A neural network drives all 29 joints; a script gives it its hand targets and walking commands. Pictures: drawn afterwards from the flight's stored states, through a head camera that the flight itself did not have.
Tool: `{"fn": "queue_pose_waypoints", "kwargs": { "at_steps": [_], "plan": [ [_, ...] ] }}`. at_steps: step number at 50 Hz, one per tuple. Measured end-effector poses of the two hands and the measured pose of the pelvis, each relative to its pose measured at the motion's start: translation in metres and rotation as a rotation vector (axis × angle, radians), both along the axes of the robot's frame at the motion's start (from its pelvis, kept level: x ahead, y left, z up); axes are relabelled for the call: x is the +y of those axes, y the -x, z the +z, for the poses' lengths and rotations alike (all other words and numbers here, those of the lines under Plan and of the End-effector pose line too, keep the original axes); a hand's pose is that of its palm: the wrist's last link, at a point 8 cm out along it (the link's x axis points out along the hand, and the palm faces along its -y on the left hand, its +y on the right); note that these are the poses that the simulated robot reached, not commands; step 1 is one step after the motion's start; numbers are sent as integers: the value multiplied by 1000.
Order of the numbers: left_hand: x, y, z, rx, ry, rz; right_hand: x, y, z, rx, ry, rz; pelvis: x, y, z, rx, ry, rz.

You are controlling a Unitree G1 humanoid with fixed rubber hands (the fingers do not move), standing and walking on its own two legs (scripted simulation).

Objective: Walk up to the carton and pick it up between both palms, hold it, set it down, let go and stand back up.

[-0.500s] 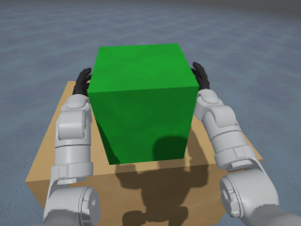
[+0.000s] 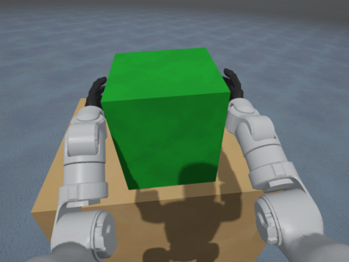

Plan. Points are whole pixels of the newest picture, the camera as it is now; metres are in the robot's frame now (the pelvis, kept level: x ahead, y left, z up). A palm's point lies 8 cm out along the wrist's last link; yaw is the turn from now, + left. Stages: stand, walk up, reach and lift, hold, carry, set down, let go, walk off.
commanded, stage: hold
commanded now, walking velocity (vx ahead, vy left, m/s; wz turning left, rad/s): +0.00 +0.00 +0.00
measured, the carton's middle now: (166, 119) +0.38 +0.00 +0.20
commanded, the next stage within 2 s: none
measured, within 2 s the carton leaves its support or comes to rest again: neither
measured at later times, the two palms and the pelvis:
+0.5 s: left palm (95, 113) +0.36 +0.16 +0.23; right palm (232, 103) +0.37 -0.14 +0.25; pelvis +0.00 +0.00 +0.00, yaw +0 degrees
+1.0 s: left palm (93, 110) +0.36 +0.16 +0.24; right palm (232, 97) +0.37 -0.14 +0.26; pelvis +0.00 -0.01 +0.00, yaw +1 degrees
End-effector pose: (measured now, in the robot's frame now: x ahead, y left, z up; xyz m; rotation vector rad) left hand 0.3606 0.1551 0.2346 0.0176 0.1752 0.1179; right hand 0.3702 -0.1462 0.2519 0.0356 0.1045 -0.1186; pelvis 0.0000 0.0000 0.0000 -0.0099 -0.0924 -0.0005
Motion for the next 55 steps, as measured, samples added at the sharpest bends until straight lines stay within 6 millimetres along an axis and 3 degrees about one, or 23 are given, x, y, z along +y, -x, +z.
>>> {"fn": "queue_pose_waypoints", "kwargs": {
  "at_steps": [24, 37, 55],
  "plan": [
    [1, -1, -3, 9, 4, 3, 1, -3, -2, 12, -4, 3, 0, -4, 0, -8, 2, 0],
    [2, 0, 1, 12, 19, 5, 2, -4, 11, 17, 4, 7, -5, -1, 0, -10, 3, 11],
    [4, -2, 2, 19, 13, -1, 4, -4, 11, 26, 7, 3, -5, 2, 0, 2, 4, 14]
  ]
}}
